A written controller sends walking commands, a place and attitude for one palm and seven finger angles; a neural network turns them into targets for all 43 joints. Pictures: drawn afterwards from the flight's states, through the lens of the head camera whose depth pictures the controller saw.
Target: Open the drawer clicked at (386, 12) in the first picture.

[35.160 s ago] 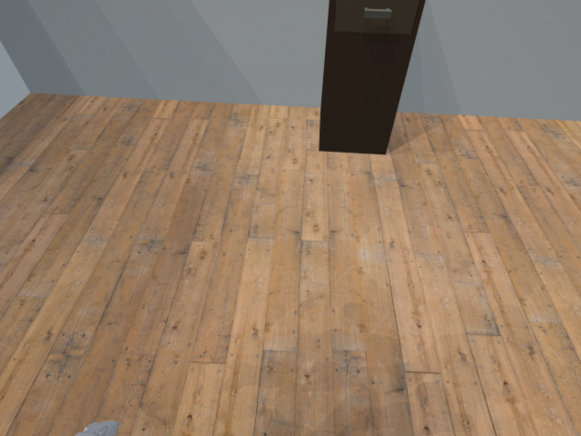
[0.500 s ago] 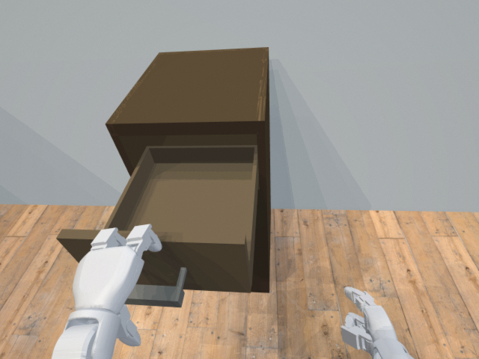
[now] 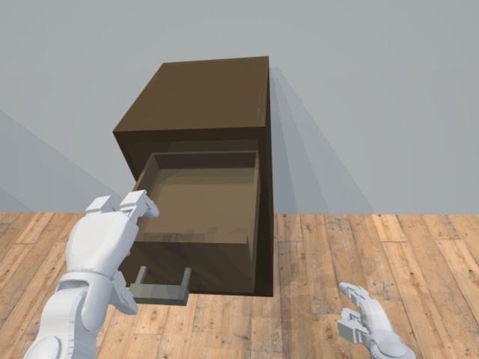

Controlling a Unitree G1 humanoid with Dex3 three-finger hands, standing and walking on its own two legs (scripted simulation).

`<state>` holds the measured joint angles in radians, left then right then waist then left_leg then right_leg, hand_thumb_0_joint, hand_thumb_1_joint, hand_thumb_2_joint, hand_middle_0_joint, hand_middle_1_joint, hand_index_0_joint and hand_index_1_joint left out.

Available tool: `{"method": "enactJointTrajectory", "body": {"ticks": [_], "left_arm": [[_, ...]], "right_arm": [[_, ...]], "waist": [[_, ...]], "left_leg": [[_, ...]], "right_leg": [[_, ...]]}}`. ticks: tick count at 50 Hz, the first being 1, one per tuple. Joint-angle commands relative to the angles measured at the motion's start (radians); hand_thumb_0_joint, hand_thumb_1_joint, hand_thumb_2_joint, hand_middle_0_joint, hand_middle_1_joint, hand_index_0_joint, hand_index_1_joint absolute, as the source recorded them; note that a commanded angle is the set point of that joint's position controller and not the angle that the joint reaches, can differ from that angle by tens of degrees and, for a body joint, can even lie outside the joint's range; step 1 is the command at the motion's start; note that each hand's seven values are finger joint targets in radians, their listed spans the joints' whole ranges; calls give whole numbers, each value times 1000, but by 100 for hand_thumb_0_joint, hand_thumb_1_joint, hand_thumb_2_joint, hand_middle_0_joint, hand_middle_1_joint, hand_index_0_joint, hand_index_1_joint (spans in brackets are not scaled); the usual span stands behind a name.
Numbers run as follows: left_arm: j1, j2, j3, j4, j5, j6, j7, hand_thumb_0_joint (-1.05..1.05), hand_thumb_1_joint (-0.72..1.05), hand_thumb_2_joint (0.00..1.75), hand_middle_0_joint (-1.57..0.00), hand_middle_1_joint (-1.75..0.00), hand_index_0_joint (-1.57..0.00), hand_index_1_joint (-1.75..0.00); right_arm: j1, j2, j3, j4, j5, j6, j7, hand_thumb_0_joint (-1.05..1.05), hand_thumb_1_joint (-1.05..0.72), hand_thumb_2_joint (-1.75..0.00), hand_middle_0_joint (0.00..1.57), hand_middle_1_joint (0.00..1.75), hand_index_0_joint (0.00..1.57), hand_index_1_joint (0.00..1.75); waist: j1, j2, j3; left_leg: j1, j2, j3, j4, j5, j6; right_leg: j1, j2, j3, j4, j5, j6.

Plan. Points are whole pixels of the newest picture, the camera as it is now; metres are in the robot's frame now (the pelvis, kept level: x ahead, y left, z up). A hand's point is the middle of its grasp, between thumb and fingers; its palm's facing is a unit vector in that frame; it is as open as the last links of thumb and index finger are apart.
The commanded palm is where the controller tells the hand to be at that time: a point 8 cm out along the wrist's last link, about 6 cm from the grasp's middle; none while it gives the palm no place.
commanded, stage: draw the hand back to the body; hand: left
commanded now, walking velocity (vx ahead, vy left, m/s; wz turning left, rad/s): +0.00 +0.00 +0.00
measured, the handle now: (161, 283) +0.25 +0.21 -0.03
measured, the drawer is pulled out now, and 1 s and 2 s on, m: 0.30 0.30 0.30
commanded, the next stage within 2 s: step back with the hand held close in 1.68 s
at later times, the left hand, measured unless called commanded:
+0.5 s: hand (107, 268) +0.20 +0.23 +0.11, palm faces +0.10 -0.12 -0.99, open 13.8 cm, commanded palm +0.16 +0.23 +0.17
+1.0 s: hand (106, 249) +0.20 +0.21 +0.16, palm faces +0.36 -0.88 -0.33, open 12.7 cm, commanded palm +0.15 +0.26 +0.17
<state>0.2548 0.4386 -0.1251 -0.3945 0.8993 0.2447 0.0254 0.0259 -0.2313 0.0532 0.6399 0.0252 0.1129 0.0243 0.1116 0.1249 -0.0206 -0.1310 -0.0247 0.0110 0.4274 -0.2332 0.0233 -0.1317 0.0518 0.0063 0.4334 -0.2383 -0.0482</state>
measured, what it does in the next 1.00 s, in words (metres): stands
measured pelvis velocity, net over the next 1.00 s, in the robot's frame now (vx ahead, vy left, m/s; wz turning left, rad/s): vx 0.01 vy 0.00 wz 0.03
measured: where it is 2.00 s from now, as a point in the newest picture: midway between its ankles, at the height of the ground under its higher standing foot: outside the picture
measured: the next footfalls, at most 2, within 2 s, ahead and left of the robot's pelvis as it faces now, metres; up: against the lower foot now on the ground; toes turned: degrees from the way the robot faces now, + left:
none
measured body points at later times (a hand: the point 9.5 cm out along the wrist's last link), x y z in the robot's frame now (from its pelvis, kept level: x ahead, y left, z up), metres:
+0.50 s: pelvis -0.01 +0.00 +0.00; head -0.03 -0.05 +0.45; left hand +0.19 +0.23 +0.17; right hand +0.23 -0.19 -0.09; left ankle +0.00 +0.11 -0.74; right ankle +0.00 -0.09 -0.74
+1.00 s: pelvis +0.01 +0.00 +0.00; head +0.00 -0.02 +0.45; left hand +0.18 +0.26 +0.18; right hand +0.21 -0.20 -0.08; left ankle +0.00 +0.11 -0.74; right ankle +0.00 -0.09 -0.74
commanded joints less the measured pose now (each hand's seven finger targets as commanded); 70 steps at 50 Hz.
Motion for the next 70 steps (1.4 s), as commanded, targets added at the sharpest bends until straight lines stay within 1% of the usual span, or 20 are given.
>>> {"method": "enactJointTrajectory", "body": {"ticks": [1,3,7,17,18,22,24,27,28,32,34,35,36,37,38,40,45,56,62,70], "left_arm": [[-120,181,157,-182,8,-18,17,0,-50,30,-30,-120,-30,-120],[-147,157,138,-213,10,-31,15,0,-50,30,-30,-120,-30,-120],[-129,224,215,-232,-7,-74,35,0,-50,30,-30,-120,-30,-120],[-83,216,230,-216,-22,-96,56,0,-50,30,-30,-120,-30,-120],[-82,192,204,-210,-6,-96,52,0,-50,30,-30,-120,-30,-120],[-39,242,261,-206,-25,-92,51,0,-50,30,-30,-120,-30,-120],[-58,202,220,-205,-20,-102,48,0,-50,30,-30,-120,-30,-120],[-18,254,278,-218,-32,-107,52,0,-50,30,-30,-120,-30,-120],[-30,222,246,-237,-18,-114,50,0,-50,30,-30,-120,-30,-120],[29,254,293,-244,-41,-122,57,0,-50,30,-30,-120,-30,-120],[39,248,289,-213,-35,-126,55,0,-50,30,-30,-120,-30,-120],[-23,-134,243,-285,-801,-240,54,0,-47,32,-30,-118,-30,-118],[80,-12,320,-212,-834,-292,67,0,-43,33,-29,-115,-29,-115],[148,29,398,-234,-906,-325,78,0,-40,34,-29,-113,-29,-113],[86,31,388,-346,-921,-363,83,0,-36,36,-29,-111,-29,-111],[89,55,427,-369,-935,-398,104,0,-29,39,-29,-107,-29,-107],[140,4,409,-323,-953,-416,100,0,-12,47,-27,-95,-27,-95],[244,38,481,-320,-967,-425,97,0,27,63,-25,-70,-25,-70],[233,40,491,-300,-969,-416,102,0,48,72,-23,-57,-23,-57],[242,40,507,-269,-973,-408,107,0,76,84,-21,-39,-21,-39]], "right_arm": [[-206,-82,-23,-180,1,-57,-10,0,-90,-90,20,30,20,30],[-210,-76,-16,-192,-3,-68,-9,0,-90,-90,20,30,20,30],[-202,-92,-26,-185,-4,-78,-25,0,-90,-90,20,30,20,30],[-200,-93,-36,-183,-1,-95,-28,0,-90,-90,20,30,20,30],[-179,-85,-30,-182,-6,-99,-24,0,-90,-90,20,30,20,30],[-195,-100,-34,-186,1,-91,-29,0,-90,-90,20,30,20,30],[-184,-90,-37,-178,-3,-94,-29,0,-90,-90,20,30,20,30],[-189,-100,-33,-191,0,-97,-32,0,-90,-90,20,30,20,30],[-167,-91,-29,-195,-5,-102,-29,0,-90,-90,20,30,20,30],[-178,-104,-35,-197,-2,-101,-31,0,-90,-90,20,30,20,30],[-161,-101,-41,-183,-5,-97,-34,0,-90,-90,20,30,20,30],[-85,-29,-35,-271,-8,-163,-54,0,-90,-90,20,30,20,30],[-77,-62,-36,-242,-16,-212,-70,0,-90,-90,20,30,20,30],[-63,-71,-30,-227,-20,-225,-88,0,-90,-90,20,30,20,30],[-50,-67,-28,-236,-22,-251,-97,0,-90,-90,20,30,20,30],[-12,-66,-31,-212,-33,-283,-110,0,-90,-90,20,30,20,30],[15,-68,-38,-190,-30,-306,-99,0,-90,-90,20,30,20,30],[21,-77,-71,-178,-21,-298,-92,0,-90,-90,20,30,20,30],[18,-78,-76,-169,-15,-287,-97,0,-90,-90,20,30,20,30],[16,-70,-78,-173,-12,-283,-100,0,-90,-90,20,30,20,30]], "waist": [[9,-111,-103],[10,-89,-118],[8,-50,-112],[10,-52,-101],[15,-87,-121],[15,-71,-96],[4,-82,-80],[15,-62,-89],[17,-72,-117],[11,-54,-88],[5,-94,-68],[-96,-190,29],[-77,-243,3],[-57,-231,-3],[-56,-138,-64],[-52,-35,-78],[-56,-4,6],[-49,-86,-86],[-57,-51,-45],[-57,-85,-28]], "left_leg": [[-4,-5,-3,-41,198,6],[2,-1,-1,-30,184,8],[17,-1,-14,-30,169,5],[8,-2,-20,-33,161,1],[3,-3,-14,-27,170,3],[-5,0,-21,-37,143,1],[-1,0,-19,-40,146,3],[-5,2,-24,-38,138,1],[1,3,-18,-28,155,3],[-2,4,-27,-28,160,-2],[-5,3,-23,-25,160,1],[66,39,-18,-19,69,27],[65,53,-26,-26,37,24],[47,48,-34,-42,38,12],[65,40,-27,-46,62,7],[74,37,-20,-45,108,-4],[25,44,-30,-59,156,-16],[33,46,-20,-23,281,-10],[31,45,-20,-22,250,-13],[27,45,-23,-27,215,-10]], "right_leg": [[43,-25,43,-86,150,29],[31,-32,38,-88,114,26],[16,-21,59,-106,97,18],[-2,-23,51,-105,81,14],[0,-32,27,-93,77,19],[0,-22,52,-104,57,15],[-22,-25,29,-104,47,17],[-8,-22,42,-104,46,14],[-9,-32,18,-90,55,17],[-13,-23,37,-96,82,12],[-31,-25,28,-98,74,16],[-57,-18,-17,-115,63,21],[-46,-21,-14,-100,32,24],[-26,-29,-17,-117,8,26],[5,-45,-15,-112,32,26],[17,-53,-14,-105,85,21],[16,-55,-24,-99,127,15],[63,-66,-22,-71,283,23],[25,-64,-16,-87,248,23],[7,-67,-17,-89,215,29]]}}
